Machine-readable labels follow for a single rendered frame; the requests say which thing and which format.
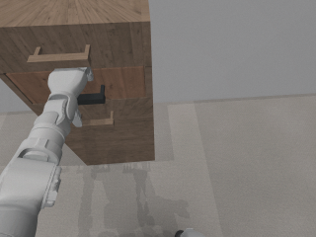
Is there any right robot shin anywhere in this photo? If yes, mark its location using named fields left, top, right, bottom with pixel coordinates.
left=182, top=228, right=195, bottom=235

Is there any left robot upper arm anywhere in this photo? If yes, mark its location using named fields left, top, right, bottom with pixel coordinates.
left=0, top=157, right=62, bottom=237

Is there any drawer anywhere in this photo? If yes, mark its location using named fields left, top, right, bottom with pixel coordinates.
left=6, top=66, right=146, bottom=104

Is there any left robot hand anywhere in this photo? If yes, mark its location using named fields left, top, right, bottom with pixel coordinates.
left=47, top=67, right=94, bottom=127

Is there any handle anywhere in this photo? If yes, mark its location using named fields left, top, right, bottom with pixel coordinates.
left=27, top=52, right=92, bottom=70
left=75, top=118, right=115, bottom=129
left=77, top=85, right=106, bottom=106

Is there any robot left forearm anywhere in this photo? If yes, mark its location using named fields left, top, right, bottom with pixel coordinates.
left=0, top=91, right=78, bottom=192

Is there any cabinet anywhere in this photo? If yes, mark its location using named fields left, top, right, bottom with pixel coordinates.
left=0, top=0, right=155, bottom=166

